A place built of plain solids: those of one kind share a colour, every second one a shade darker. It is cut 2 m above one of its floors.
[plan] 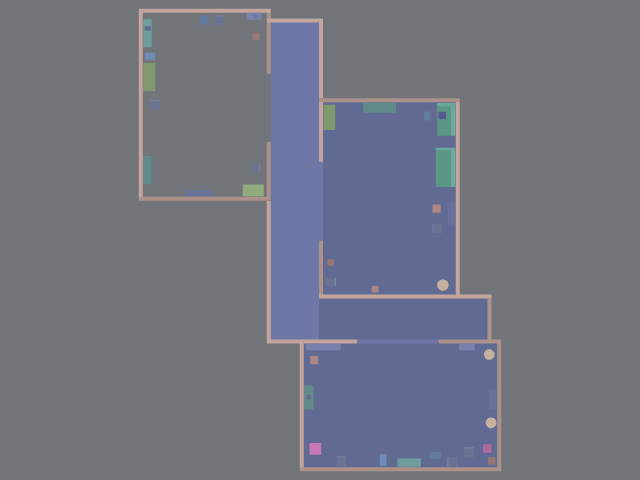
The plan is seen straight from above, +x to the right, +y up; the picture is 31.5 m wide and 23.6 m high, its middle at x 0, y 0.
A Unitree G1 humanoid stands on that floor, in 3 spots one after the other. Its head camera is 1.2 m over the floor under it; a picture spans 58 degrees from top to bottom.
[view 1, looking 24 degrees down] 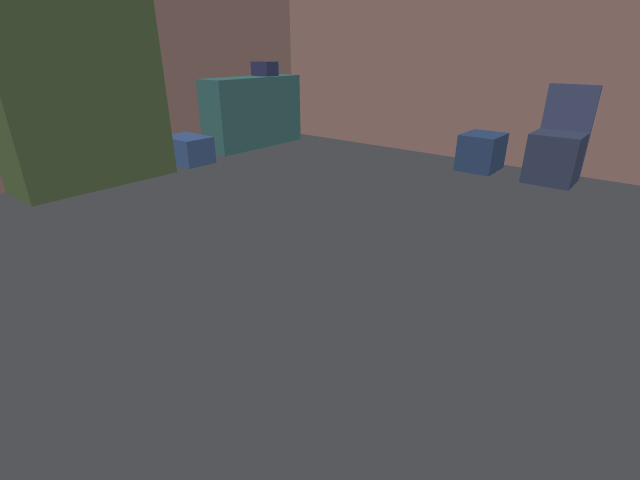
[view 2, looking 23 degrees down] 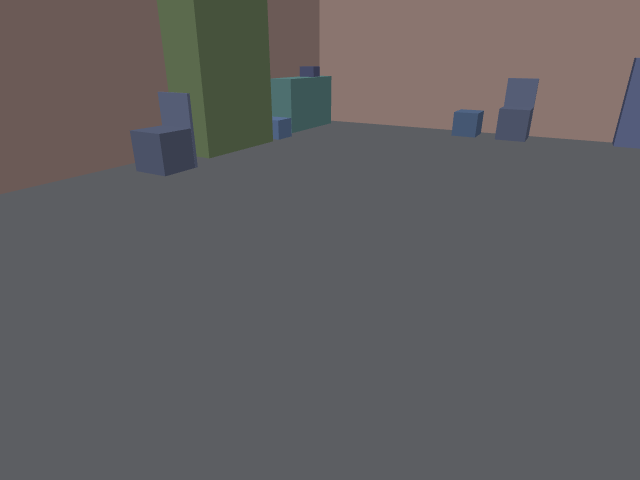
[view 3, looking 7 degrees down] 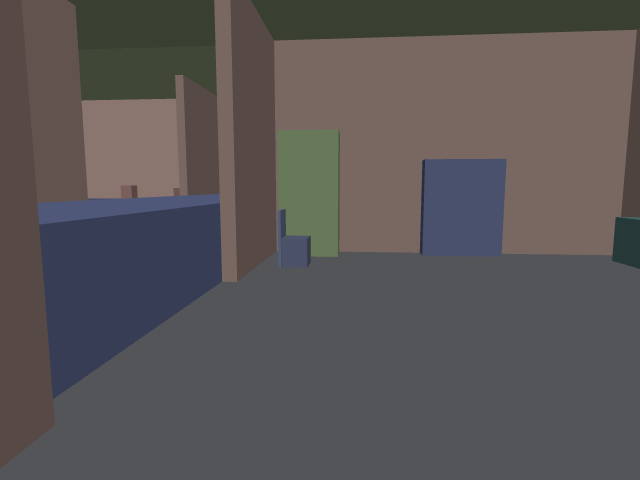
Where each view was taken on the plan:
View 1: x -4.13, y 6.19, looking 129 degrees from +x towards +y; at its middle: ground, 2.95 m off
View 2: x -4.13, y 3.26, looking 120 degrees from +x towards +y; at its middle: ground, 3.07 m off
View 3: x -4.13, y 10.11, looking -85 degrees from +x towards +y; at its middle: wardrobe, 7.46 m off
